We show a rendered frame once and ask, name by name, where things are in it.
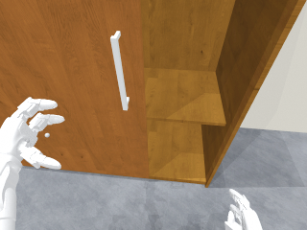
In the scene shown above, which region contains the handle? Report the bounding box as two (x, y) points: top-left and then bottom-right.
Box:
(110, 31), (130, 111)

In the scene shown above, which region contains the wardrobe door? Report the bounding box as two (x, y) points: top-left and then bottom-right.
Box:
(0, 0), (150, 178)

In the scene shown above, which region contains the robot right hand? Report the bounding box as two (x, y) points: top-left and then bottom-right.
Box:
(224, 189), (263, 230)

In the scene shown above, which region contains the robot left hand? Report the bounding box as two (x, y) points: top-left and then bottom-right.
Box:
(0, 97), (65, 170)

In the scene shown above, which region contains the left robot forearm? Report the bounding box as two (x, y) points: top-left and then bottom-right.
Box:
(0, 153), (23, 230)

